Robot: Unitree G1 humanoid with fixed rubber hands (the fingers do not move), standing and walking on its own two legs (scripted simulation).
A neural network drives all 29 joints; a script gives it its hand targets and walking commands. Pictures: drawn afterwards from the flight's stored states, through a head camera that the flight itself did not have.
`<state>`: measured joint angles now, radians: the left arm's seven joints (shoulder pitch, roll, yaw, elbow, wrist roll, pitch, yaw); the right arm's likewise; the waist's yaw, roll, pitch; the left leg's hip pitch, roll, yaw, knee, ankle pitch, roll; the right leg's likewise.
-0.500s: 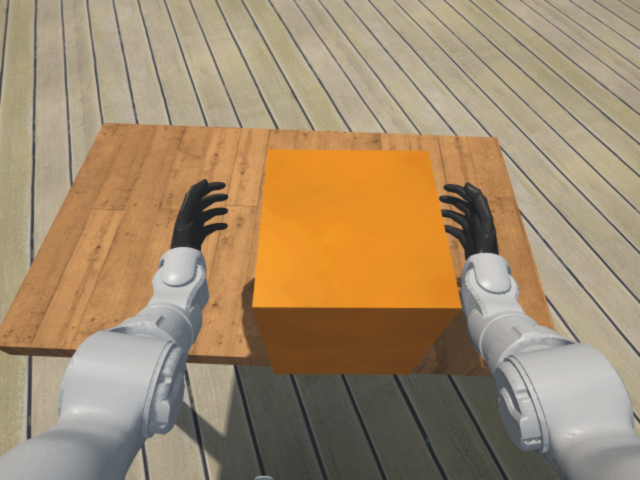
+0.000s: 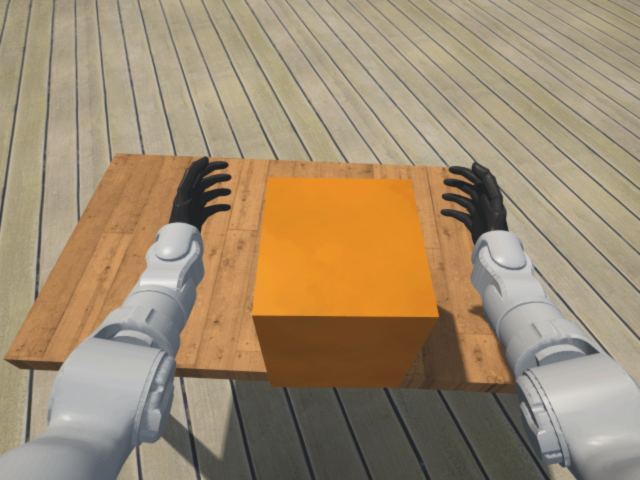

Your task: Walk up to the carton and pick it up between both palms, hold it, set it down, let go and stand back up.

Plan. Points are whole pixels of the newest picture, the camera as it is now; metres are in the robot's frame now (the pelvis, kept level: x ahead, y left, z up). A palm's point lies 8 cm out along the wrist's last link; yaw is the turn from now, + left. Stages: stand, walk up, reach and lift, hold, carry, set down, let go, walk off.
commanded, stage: set down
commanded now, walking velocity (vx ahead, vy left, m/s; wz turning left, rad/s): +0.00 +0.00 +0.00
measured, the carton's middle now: (336, 289) +0.41 +0.00 -0.04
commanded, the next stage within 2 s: none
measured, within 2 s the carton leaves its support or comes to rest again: neither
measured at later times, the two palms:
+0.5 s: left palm (162, 175) +0.44 +0.21 +0.15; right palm (512, 179) +0.45 -0.18 +0.16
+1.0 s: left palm (159, 272) +0.36 +0.21 +0.08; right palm (496, 278) +0.37 -0.18 +0.08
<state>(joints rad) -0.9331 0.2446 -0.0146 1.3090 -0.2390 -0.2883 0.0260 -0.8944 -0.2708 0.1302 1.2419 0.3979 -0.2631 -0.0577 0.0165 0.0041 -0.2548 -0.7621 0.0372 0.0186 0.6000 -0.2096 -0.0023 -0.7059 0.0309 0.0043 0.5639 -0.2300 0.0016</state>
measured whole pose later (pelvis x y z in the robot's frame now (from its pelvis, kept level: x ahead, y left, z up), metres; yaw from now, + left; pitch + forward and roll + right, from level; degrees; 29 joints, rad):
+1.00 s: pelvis +0.01 +0.00 +0.02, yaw +1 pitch +4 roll -1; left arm -0.43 0.22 0.07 0.75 -0.13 -0.10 -0.01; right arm -0.44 -0.17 0.04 0.80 0.28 -0.15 -0.10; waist 0.01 -0.02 -0.07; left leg -0.29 0.03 0.02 0.40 -0.17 -0.01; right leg -0.22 0.02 0.00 0.35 -0.19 0.00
